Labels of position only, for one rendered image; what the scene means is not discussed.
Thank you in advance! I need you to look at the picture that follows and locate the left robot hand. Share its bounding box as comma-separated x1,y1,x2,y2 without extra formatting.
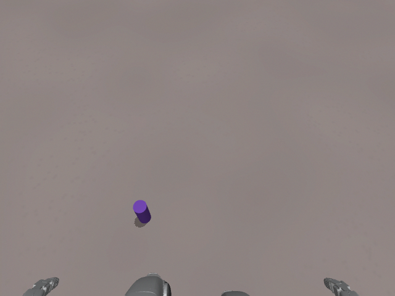
22,277,59,296

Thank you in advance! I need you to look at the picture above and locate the right robot hand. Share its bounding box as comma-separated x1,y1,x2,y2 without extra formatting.
324,278,359,296

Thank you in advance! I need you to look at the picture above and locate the can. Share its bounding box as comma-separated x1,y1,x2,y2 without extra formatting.
133,200,151,223

